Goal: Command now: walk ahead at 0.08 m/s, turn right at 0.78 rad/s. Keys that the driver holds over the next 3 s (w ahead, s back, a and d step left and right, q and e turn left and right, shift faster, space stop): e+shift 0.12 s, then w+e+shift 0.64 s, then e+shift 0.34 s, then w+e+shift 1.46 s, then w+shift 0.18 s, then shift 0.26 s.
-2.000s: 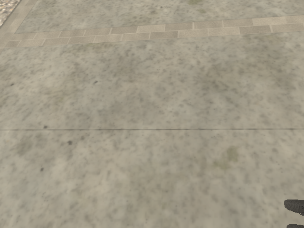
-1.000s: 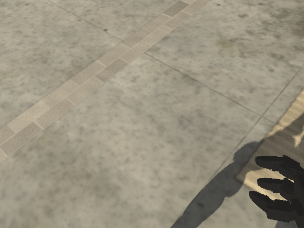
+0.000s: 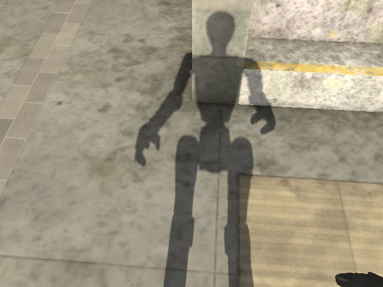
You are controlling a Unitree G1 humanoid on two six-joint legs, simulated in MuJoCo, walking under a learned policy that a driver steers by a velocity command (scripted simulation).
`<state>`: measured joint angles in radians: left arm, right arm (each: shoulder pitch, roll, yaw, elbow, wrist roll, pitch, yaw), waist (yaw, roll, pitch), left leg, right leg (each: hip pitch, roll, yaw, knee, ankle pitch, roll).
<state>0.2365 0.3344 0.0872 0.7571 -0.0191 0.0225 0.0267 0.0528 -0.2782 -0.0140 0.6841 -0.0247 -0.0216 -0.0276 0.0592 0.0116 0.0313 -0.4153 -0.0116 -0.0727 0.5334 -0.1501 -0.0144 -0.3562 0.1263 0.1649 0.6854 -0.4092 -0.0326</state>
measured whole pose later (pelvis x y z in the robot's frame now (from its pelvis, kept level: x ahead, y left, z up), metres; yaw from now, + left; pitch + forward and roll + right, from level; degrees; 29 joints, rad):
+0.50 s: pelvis +0.09 -0.09 -0.01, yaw -26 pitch +2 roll +2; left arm 0.17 0.32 0.09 0.65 -0.04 0.02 -0.04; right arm 0.24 -0.36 -0.11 0.77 0.01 -0.03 0.00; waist -0.03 0.04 -0.02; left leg -0.16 0.22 0.26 0.66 -0.42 -0.06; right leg -0.34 -0.08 -0.12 0.70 -0.40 -0.09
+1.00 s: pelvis +0.35 -0.30 -0.01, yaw -56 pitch +3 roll +3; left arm 0.34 0.30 0.08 0.72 -0.04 0.01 0.03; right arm -0.06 -0.27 -0.06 0.59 -0.03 -0.09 0.02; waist 0.09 -0.01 0.13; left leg -0.51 -0.02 0.05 0.55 -0.09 -0.01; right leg -0.28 0.04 0.18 1.31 -0.57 0.04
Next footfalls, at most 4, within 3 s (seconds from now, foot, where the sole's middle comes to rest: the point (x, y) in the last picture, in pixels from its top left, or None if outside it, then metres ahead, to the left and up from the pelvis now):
0.48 right None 0.07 -0.19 -0.76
0.90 left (314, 264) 0.56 -0.36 -0.76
1.36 right None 0.34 -0.57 -0.76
1.78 left None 0.58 -1.00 -0.76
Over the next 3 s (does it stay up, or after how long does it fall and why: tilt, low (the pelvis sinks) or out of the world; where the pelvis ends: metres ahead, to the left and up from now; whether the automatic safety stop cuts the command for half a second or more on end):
stays up -0.10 -1.61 0.01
